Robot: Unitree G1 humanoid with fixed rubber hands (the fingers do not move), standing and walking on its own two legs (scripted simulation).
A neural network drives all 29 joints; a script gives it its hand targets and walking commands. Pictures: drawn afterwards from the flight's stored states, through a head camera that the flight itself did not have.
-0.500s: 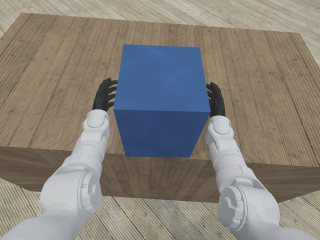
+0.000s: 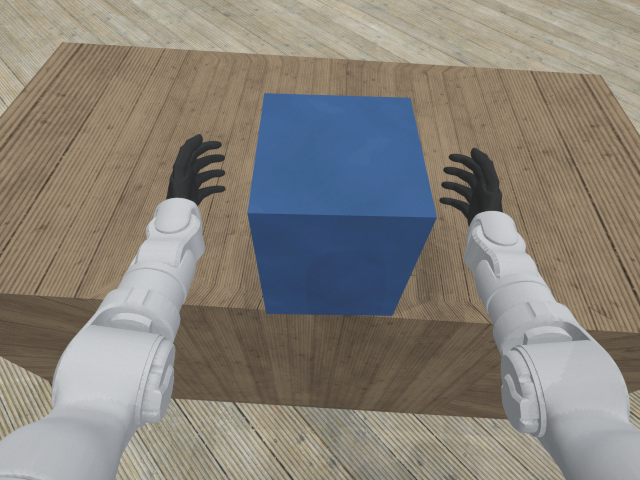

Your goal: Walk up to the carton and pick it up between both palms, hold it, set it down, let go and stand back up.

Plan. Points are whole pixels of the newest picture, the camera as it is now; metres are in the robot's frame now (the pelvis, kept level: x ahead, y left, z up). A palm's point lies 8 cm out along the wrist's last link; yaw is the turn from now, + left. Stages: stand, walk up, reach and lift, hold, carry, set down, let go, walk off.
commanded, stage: set down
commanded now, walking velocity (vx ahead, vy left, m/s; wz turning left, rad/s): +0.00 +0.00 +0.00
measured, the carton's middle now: (333, 213) +0.48 +0.00 +0.02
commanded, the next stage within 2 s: none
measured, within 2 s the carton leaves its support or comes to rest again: neither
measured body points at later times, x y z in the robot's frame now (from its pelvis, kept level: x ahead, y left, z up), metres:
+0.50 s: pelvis -0.02 -0.02 +0.00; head +0.02 +0.00 +0.45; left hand +0.46 +0.20 +0.18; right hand +0.46 -0.19 +0.17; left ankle +0.01 +0.10 -0.74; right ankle +0.01 -0.12 -0.74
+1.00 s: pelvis -0.01 -0.01 +0.01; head +0.01 +0.01 +0.46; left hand +0.41 +0.21 +0.12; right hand +0.40 -0.21 +0.13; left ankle +0.01 +0.10 -0.74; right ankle +0.01 -0.12 -0.74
